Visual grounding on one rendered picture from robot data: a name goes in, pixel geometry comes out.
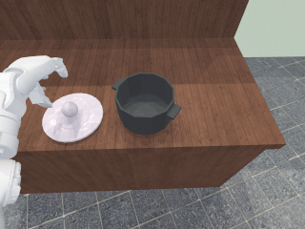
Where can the robot left hand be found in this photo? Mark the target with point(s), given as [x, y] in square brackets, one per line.
[41, 66]

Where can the pot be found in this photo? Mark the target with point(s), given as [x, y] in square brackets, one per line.
[145, 102]

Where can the knob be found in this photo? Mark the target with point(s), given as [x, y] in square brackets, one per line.
[69, 109]

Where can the left robot forearm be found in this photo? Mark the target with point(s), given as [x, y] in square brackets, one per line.
[16, 84]

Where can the left robot upper arm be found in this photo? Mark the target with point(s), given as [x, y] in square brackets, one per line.
[10, 180]

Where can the lid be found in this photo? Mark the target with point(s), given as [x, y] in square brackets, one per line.
[69, 129]

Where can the table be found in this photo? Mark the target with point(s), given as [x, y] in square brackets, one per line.
[224, 122]

